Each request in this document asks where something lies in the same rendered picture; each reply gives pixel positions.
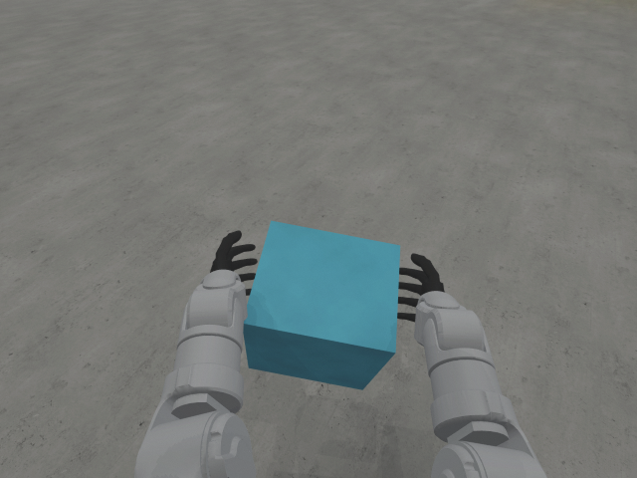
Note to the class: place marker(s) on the left robot forearm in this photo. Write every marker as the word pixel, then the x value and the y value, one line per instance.
pixel 206 375

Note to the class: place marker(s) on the robot right upper arm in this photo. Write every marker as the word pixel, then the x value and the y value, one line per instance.
pixel 463 459

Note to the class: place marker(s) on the left robot hand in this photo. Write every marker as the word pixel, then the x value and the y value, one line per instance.
pixel 226 252

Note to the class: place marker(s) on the carton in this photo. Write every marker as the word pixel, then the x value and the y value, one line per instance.
pixel 323 306

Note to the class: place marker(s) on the right robot forearm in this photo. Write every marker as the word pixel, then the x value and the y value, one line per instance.
pixel 468 403

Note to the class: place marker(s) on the right robot hand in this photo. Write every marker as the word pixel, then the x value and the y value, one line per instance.
pixel 429 278

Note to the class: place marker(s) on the robot left upper arm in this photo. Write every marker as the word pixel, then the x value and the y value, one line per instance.
pixel 210 445

